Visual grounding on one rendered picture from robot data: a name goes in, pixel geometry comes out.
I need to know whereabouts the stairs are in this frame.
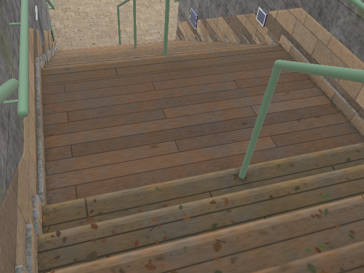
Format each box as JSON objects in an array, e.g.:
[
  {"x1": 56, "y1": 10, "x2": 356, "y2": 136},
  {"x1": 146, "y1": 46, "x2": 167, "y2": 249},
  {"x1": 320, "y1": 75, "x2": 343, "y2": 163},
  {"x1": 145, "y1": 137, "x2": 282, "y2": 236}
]
[
  {"x1": 37, "y1": 142, "x2": 364, "y2": 273},
  {"x1": 44, "y1": 39, "x2": 265, "y2": 68}
]

